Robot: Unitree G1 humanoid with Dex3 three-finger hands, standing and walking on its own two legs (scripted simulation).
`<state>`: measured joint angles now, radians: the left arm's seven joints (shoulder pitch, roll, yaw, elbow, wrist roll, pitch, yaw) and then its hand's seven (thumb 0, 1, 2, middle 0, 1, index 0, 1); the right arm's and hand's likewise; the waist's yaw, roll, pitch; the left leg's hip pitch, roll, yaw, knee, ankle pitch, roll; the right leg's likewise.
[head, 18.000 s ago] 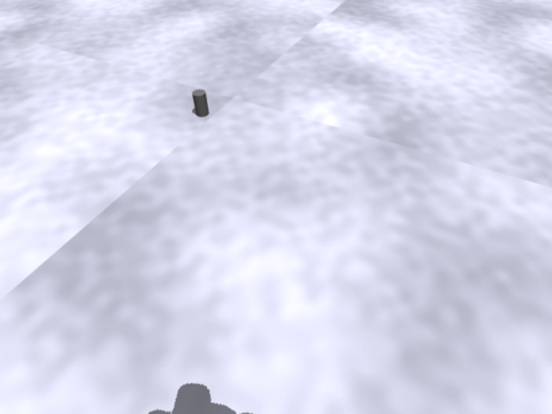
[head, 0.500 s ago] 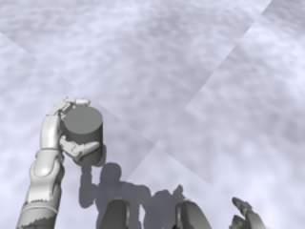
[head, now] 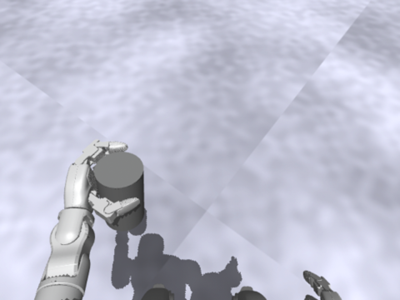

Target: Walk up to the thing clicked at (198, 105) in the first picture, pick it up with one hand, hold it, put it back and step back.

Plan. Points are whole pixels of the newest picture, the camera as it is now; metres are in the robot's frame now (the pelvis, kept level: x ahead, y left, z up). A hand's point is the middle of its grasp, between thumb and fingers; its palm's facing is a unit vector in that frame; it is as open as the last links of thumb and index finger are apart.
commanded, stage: lift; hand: left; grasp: from the side
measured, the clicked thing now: (122, 193) +0.33 +0.17 +0.01
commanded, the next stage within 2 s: hold in 0.44 s
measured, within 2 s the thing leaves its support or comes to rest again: neither
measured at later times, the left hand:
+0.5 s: hand (117, 172) +0.34 +0.16 +0.08, palm faces +0.06 -1.00 -0.02, open 11.9 cm
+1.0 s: hand (113, 172) +0.33 +0.16 +0.09, palm faces +0.06 -1.00 -0.02, open 11.9 cm
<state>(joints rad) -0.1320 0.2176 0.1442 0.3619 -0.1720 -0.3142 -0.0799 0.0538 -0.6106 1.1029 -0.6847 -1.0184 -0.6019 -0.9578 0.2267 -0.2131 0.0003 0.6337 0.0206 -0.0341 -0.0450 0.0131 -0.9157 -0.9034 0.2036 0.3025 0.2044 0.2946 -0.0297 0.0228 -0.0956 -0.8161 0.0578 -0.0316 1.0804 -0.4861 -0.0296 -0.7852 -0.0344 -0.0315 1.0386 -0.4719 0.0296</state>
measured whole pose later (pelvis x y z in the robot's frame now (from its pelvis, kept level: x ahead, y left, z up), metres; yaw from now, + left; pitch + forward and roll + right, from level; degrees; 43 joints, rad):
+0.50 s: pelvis +0.01 -0.01 +0.02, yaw +0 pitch +9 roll -1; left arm -0.10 0.20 0.15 0.37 -0.18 -0.33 -0.11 0.05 -0.61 1.10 -0.68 -1.02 -0.60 -0.96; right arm 0.22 -0.22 -0.01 0.64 0.02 -0.01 -0.05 0.01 -0.91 -0.90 0.20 0.30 0.20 0.29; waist -0.03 0.02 -0.07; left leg -0.65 0.06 -0.03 0.94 -0.45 -0.04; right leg -0.63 -0.03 -0.03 0.92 -0.45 0.02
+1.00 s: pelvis +0.01 -0.01 +0.03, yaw +0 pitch +6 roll -1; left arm -0.08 0.20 0.15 0.36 -0.19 -0.33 -0.11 0.05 -0.60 1.09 -0.68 -1.01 -0.60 -0.95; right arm 0.23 -0.22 -0.01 0.64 0.02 0.00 -0.04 0.01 -0.92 -0.91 0.20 0.30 0.20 0.29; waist -0.02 0.02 -0.04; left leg -0.56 0.06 -0.02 0.87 -0.42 -0.04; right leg -0.54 -0.03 -0.03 0.85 -0.41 0.02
